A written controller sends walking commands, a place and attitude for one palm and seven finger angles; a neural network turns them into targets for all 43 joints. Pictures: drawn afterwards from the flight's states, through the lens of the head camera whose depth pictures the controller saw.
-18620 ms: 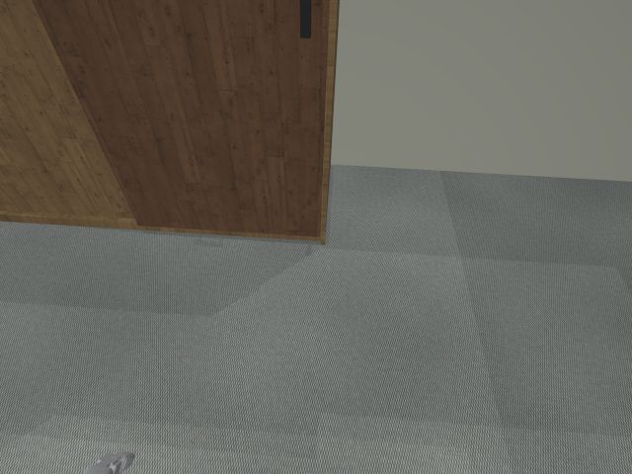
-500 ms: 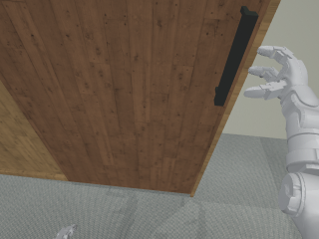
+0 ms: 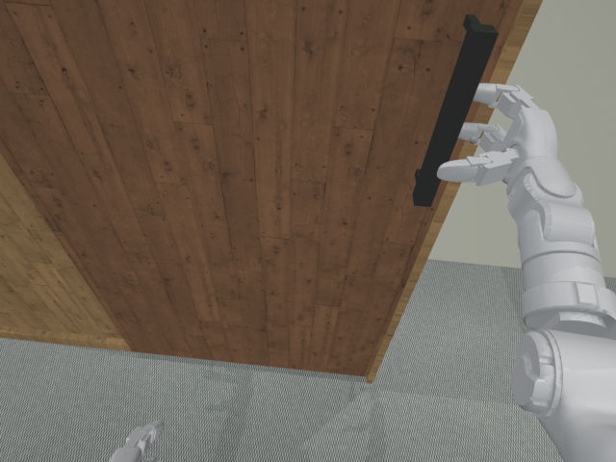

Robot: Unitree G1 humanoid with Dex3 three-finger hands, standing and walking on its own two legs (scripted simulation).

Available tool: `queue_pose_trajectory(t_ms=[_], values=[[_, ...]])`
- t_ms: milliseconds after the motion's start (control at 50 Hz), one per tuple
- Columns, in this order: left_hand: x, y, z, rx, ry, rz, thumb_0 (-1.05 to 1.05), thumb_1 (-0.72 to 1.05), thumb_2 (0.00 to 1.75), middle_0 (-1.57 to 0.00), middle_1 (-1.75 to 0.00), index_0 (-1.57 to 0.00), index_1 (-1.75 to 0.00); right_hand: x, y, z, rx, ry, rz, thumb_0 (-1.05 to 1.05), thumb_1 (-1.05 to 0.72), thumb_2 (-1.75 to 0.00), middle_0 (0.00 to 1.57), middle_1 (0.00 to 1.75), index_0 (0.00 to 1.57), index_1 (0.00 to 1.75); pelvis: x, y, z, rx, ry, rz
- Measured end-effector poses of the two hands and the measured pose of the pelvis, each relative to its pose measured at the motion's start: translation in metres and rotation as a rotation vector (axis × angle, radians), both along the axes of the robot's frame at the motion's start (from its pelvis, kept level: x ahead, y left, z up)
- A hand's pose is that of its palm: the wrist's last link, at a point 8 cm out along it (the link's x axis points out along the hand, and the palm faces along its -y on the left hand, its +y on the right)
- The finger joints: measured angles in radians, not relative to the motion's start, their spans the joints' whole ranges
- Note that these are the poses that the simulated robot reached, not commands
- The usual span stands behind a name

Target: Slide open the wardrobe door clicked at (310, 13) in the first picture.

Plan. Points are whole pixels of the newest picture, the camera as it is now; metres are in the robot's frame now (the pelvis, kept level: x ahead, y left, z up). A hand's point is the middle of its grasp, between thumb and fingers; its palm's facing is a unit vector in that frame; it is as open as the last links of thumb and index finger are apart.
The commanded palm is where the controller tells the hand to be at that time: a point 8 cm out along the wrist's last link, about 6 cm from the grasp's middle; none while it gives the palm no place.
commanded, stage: feel for the door with the fingertips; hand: right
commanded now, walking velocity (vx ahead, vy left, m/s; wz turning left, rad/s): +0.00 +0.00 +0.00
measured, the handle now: (443, 121) +0.51 -0.12 +0.22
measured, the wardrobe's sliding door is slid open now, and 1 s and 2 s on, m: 0.00 0.00 0.00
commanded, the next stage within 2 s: slide the fingers in behind the handle in 0.24 s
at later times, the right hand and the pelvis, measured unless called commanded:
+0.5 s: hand (473, 136) +0.47 -0.15 +0.23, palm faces +0.02 +1.00 +0.01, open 13.7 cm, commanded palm +0.45 -0.20 +0.23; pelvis +0.00 +0.00 +0.00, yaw +0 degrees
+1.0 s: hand (461, 140) +0.45 -0.13 +0.23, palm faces +0.01 +1.00 +0.01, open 14.0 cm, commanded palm +0.43 -0.18 +0.23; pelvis +0.00 +0.00 +0.00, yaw -1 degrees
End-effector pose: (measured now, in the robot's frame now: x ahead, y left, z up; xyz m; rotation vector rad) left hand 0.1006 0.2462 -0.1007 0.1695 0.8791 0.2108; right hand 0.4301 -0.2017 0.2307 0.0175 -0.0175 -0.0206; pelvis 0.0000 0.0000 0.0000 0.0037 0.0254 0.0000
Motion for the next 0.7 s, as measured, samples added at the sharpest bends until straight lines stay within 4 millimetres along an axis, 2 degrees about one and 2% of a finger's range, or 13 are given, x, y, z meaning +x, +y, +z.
queue_pose_trajectory(t_ms=[160,240,460,580,700], values=[[-0.009,0.007,-0.002,0.023,0.036,0.006,0.01,0.91,0.9,-0.21,-0.3,-0.2,-0.3,0.01,-0.003,-0.003,0.001,0.049,-0.01,-0.01,0.5,-0.3,0.3,1.2,0.31,1.2,-0.002,0.002,-0.001,0.002,0.012,-0.011],[-0.022,0.012,-0.004,0.035,0.065,0.021,0.01,0.91,0.9,-0.21,-0.3,-0.2,-0.3,0.018,-0.004,-0.004,0.0,0.04,-0.011,-0.01,0.5,-0.3,0.3,1.2,0.31,1.21,-0.002,0.002,-0.001,0.002,0.025,-0.01],[-0.054,0.017,-0.01,0.039,0.141,0.048,0.01,0.91,0.9,-0.21,-0.3,-0.2,-0.3,0.021,-0.008,-0.006,-0.009,0.017,-0.003,-0.01,0.5,-0.3,0.34,1.24,0.35,1.23,-0.001,0.0,-0.002,0.004,0.034,-0.007],[-0.053,0.012,-0.011,0.024,0.121,0.052,0.01,0.91,0.9,-0.21,-0.3,-0.2,-0.3,0.018,-0.001,-0.005,0.0,-0.002,0.013,-0.01,0.5,-0.3,0.32,1.23,0.33,1.22,-0.001,-0.002,-0.001,0.003,0.031,0.001],[-0.036,0.007,-0.008,0.004,0.065,0.045,0.01,0.91,0.9,-0.21,-0.3,-0.2,-0.3,0.013,0.006,-0.004,0.016,-0.011,0.023,-0.01,0.5,-0.3,0.31,1.21,0.31,1.2,0.0,-0.002,-0.001,0.001,0.022,0.013]])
